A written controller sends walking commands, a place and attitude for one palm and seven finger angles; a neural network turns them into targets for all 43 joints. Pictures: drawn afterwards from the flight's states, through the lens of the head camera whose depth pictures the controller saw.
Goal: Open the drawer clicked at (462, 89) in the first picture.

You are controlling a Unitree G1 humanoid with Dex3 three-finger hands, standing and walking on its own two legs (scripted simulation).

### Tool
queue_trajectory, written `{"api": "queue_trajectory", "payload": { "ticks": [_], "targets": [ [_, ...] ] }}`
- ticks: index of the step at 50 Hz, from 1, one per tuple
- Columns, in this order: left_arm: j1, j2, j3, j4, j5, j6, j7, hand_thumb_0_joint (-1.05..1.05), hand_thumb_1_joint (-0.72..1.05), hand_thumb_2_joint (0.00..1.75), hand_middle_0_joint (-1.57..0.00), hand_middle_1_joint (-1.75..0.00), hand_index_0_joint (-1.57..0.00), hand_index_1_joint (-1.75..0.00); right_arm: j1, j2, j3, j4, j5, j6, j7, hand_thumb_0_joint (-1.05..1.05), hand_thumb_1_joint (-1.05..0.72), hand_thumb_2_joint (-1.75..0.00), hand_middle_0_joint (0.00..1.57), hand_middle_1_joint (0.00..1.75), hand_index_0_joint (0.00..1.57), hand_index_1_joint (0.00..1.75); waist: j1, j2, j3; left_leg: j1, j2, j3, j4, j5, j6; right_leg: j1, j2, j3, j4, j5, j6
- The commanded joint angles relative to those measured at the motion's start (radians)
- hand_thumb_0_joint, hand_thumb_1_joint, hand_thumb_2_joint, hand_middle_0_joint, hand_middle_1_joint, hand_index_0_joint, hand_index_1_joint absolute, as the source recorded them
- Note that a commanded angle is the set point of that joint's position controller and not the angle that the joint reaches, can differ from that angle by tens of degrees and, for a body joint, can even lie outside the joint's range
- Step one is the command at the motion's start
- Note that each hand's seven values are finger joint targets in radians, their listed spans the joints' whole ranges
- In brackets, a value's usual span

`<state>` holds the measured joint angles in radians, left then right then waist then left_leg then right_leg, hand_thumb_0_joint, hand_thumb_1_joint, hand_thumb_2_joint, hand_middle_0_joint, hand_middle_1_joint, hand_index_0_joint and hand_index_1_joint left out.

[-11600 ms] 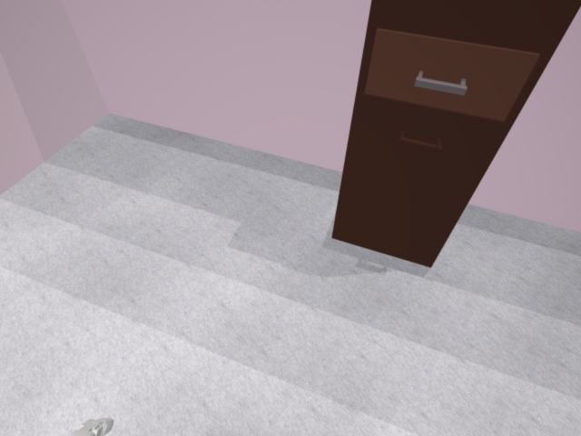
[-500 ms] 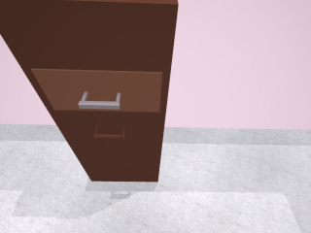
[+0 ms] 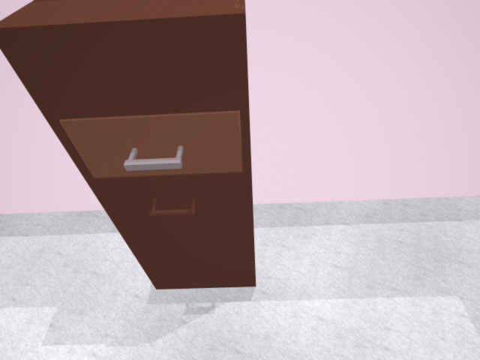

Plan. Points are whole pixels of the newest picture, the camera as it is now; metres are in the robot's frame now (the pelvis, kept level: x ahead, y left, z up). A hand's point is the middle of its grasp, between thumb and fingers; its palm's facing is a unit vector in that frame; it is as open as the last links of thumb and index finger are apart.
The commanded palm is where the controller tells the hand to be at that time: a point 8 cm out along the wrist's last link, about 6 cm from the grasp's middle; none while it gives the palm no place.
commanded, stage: come to a stop and stand still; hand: left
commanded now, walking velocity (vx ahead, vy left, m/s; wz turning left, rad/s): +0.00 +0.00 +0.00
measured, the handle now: (155, 157) +0.53 +0.22 +0.04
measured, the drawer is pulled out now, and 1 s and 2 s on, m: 0.00 0.00 0.00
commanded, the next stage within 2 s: look again from close up in 0.64 s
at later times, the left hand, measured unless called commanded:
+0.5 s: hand out of the picture -0.03 +0.14 -0.16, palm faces +0.03 -0.98 -0.21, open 7.4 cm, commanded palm none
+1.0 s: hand out of the picture -0.02 +0.13 -0.16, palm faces +0.06 -0.98 -0.20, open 7.3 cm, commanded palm none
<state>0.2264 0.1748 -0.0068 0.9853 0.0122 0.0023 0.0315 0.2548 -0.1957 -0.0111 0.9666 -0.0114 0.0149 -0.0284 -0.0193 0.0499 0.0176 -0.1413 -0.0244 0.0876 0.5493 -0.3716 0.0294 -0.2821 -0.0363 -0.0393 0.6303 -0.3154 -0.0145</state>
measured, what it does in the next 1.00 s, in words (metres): stands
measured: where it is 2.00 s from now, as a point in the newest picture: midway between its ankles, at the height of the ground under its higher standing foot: outside the picture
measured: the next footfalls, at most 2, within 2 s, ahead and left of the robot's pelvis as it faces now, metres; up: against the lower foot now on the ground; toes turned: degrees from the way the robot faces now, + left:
none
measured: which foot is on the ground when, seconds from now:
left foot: down 0.00-1.00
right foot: down 0.00-1.00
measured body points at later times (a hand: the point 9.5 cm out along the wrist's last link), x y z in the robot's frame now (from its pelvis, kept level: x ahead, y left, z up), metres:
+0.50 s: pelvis -0.02 -0.03 +0.01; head -0.01 -0.05 +0.46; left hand -0.03 +0.19 -0.14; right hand -0.07 -0.24 -0.16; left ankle -0.05 +0.10 -0.73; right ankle +0.02 -0.11 -0.73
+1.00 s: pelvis -0.01 -0.04 +0.01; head +0.00 -0.05 +0.46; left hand -0.02 +0.18 -0.14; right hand -0.03 -0.24 -0.16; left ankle -0.05 +0.10 -0.73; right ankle +0.02 -0.11 -0.73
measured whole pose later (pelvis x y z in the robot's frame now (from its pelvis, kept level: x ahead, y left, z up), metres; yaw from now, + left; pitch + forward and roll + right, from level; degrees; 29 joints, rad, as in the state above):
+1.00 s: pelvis -0.01 -0.04 +0.01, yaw +2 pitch -1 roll +1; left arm 0.30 0.13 -0.01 1.14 0.01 -0.03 0.03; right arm 0.33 -0.12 0.02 1.14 -0.01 -0.02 -0.04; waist 0.00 0.02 0.01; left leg -0.11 0.03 0.04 0.40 -0.27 -0.03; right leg -0.22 0.02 -0.09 0.45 -0.21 -0.07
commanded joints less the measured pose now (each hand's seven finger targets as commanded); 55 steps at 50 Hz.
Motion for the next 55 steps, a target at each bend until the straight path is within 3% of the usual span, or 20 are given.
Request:
{"api": "queue_trajectory", "payload": {
  "ticks": [1,3,7,16,20,33,35,55],
  "targets": [
    [-0.005,0.128,0.019,-0.047,-0.007,-0.013,-0.004,0.00,0.90,0.90,-0.20,-0.30,-0.20,-0.30,0.087,-0.074,-0.001,-0.015,-0.006,-0.032,0.005,0.00,-0.90,-0.90,0.20,0.30,0.20,0.30,-0.003,-0.093,0.080,-0.072,0.102,-0.123,-0.179,0.130,0.018,-0.017,-0.066,0.133,-0.233,0.043,-0.048],
    [0.020,0.123,0.019,-0.030,-0.008,-0.014,-0.004,0.00,0.90,0.90,-0.20,-0.30,-0.20,-0.30,0.072,-0.077,0.005,0.000,-0.006,-0.038,0.004,0.00,-0.90,-0.90,0.20,0.30,0.20,0.30,0.013,-0.049,0.078,-0.100,0.113,-0.128,-0.213,0.117,0.018,0.031,-0.060,0.128,-0.238,0.056,-0.044],
    [0.046,0.120,0.016,0.001,-0.009,-0.021,-0.005,0.00,0.90,0.90,-0.20,-0.30,-0.20,-0.30,0.089,-0.073,0.013,0.032,-0.005,-0.039,0.003,0.00,-0.90,-0.90,0.20,0.30,0.20,0.30,0.014,-0.056,0.050,-0.083,0.103,-0.112,-0.221,0.092,0.010,0.062,-0.073,0.146,-0.278,0.041,-0.048],
    [0.075,0.101,0.013,0.067,-0.010,-0.031,-0.004,0.00,0.90,0.90,-0.20,-0.30,-0.20,-0.30,0.145,-0.044,0.021,0.117,-0.003,-0.037,0.003,0.00,-0.90,-0.90,0.20,0.30,0.20,0.30,0.012,-0.075,0.061,-0.087,0.102,-0.100,-0.214,0.093,0.001,0.070,-0.083,0.142,-0.324,0.000,-0.050],
    [0.088,0.089,0.012,0.092,-0.011,-0.033,-0.003,0.00,0.90,0.90,-0.20,-0.30,-0.20,-0.30,0.168,-0.029,0.025,0.145,-0.002,-0.037,0.000,0.00,-0.90,-0.90,0.20,0.30,0.20,0.30,0.011,-0.052,0.064,-0.084,0.106,-0.098,-0.218,0.098,-0.002,0.069,-0.080,0.142,-0.330,0.002,-0.053],
    [0.122,0.059,0.009,0.129,-0.009,-0.039,0.001,0.00,0.90,0.90,-0.20,-0.30,-0.20,-0.30,0.198,0.002,0.027,0.173,-0.001,-0.043,-0.008,0.00,-0.90,-0.90,0.20,0.30,0.20,0.30,0.014,-0.062,0.067,-0.094,0.111,-0.093,-0.209,0.140,-0.010,0.094,-0.082,0.127,-0.317,0.103,-0.051],
    [0.122,0.056,0.009,0.131,-0.009,-0.038,0.001,0.00,0.90,0.90,-0.20,-0.30,-0.20,-0.30,0.195,0.006,0.026,0.174,-0.001,-0.043,-0.010,0.00,-0.90,-0.90,0.20,0.30,0.20,0.30,0.014,-0.036,0.073,-0.087,0.114,-0.097,-0.217,0.143,-0.010,0.085,-0.077,0.125,-0.315,0.105,-0.052],
    [0.123,0.055,0.015,0.126,-0.006,-0.038,0.001,0.00,0.90,0.90,-0.20,-0.30,-0.20,-0.30,0.171,0.004,0.021,0.165,-0.002,-0.050,-0.014,0.00,-0.90,-0.90,0.20,0.30,0.20,0.30,0.023,-0.049,0.053,-0.075,0.123,-0.106,-0.226,0.197,-0.009,0.120,-0.076,0.096,-0.282,0.204,-0.047]
  ]
}}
